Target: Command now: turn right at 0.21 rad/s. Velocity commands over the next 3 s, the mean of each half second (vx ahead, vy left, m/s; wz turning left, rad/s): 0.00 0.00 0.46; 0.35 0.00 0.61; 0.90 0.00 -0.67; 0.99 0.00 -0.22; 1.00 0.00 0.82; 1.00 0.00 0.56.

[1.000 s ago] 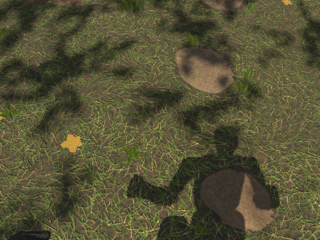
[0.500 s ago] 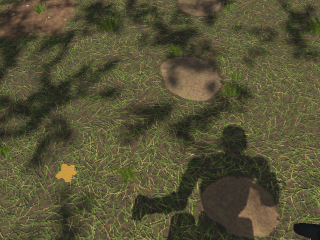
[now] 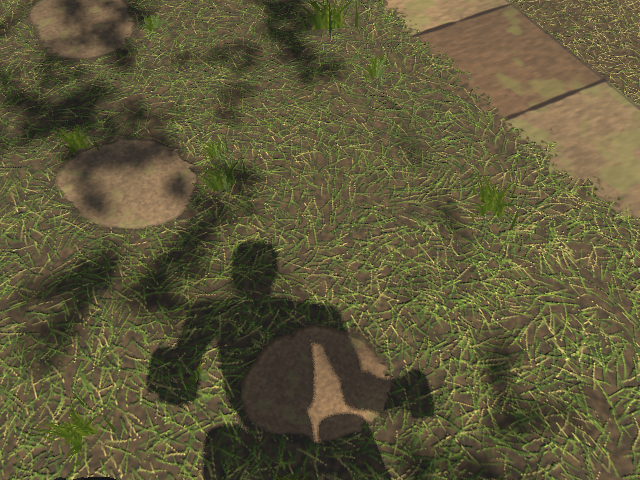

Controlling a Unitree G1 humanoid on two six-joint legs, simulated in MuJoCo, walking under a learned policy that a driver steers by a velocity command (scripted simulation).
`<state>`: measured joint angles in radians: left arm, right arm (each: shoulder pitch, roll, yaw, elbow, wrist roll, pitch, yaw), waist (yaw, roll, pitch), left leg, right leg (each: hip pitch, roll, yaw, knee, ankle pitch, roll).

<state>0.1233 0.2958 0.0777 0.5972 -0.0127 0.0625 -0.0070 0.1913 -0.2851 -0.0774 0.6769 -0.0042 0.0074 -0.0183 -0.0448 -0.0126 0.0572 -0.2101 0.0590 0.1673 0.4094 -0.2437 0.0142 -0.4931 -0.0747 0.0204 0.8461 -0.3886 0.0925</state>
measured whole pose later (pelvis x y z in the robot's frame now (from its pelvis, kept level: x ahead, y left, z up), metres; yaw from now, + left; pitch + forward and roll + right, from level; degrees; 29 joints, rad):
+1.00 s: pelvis +0.13 +0.04 +0.00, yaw +36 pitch +3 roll -1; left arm 0.18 0.32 0.06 0.73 -0.03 -0.09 -0.04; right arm 0.28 -0.30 -0.03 0.60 0.02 -0.04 0.01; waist -0.03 0.01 -0.06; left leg -0.14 -0.05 -0.16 0.42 -0.33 0.05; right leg -0.45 -0.02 -0.02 0.63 -0.22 -0.01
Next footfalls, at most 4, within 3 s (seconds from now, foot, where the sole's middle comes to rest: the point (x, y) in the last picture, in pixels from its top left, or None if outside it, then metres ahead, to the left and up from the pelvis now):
0.08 right None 0.06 -0.16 -0.78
0.48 left None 0.04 0.11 -0.78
1.10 right None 0.31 -0.01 -0.78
1.52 left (170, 368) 0.68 0.33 -0.78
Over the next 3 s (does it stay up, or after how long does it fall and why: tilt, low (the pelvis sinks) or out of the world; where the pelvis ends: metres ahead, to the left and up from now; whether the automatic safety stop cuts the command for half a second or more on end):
stays up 1.71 0.46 -0.01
